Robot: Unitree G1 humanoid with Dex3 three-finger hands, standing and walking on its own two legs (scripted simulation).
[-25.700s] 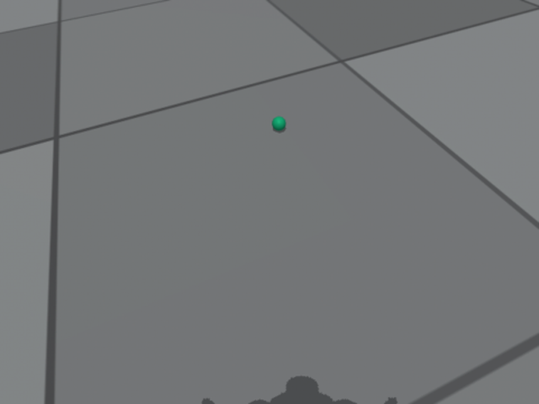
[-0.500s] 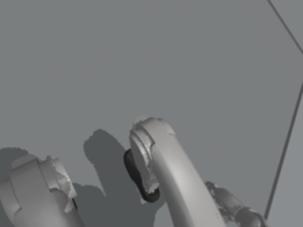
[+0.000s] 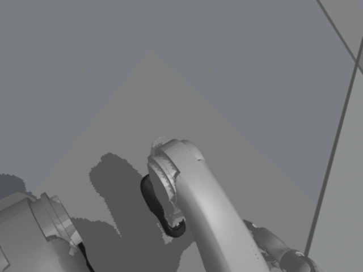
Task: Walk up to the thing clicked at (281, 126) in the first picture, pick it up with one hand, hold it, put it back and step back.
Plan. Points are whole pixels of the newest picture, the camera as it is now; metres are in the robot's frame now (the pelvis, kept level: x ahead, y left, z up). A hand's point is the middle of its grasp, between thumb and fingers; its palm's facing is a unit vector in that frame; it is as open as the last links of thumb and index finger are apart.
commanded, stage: rest palm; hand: left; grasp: from above
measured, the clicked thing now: out of the picture +0.48 +0.35 -0.27
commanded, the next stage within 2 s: close in 0.08 s
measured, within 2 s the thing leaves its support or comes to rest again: neither
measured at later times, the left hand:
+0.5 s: hand out of the picture +0.46 +0.34 -0.25, palm faces -0.42 -0.18 -0.89, open 12.5 cm
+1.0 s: hand out of the picture +0.47 +0.34 -0.26, palm faces -0.41 -0.16 -0.90, open 10.9 cm
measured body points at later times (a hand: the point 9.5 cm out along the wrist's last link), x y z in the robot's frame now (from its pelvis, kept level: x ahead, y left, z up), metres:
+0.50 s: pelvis +0.00 +0.00 +0.00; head +0.28 +0.14 +0.32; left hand +0.48 +0.35 -0.20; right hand +0.07 -0.24 -0.05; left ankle +0.06 +0.13 -0.28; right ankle +0.11 -0.12 -0.28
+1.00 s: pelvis +0.00 +0.00 +0.00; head +0.28 +0.14 +0.31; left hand +0.48 +0.34 -0.20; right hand +0.06 -0.24 -0.05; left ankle +0.06 +0.13 -0.28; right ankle +0.11 -0.12 -0.28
